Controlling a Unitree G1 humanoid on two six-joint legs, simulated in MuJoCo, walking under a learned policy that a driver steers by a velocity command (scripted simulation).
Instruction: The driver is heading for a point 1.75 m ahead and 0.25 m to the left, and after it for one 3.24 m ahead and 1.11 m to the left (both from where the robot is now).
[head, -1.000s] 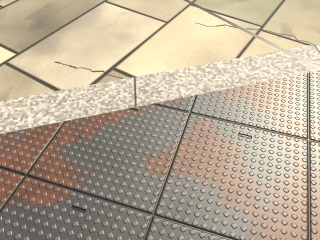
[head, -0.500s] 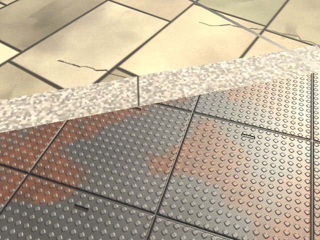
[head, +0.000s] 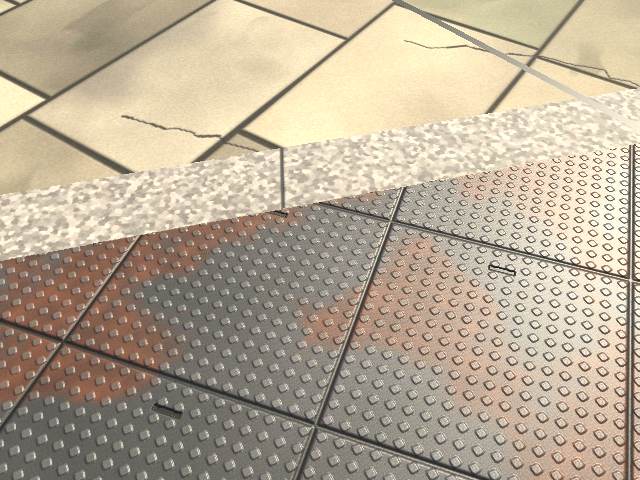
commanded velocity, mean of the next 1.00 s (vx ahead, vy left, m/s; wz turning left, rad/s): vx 0.35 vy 0.00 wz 0.00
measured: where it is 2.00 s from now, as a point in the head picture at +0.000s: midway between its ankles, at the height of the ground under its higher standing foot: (324, 303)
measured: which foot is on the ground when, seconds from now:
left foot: down 0.00-0.76, up 0.78-1.00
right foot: down 0.00-0.30, up 0.32-0.72, down 0.74-1.00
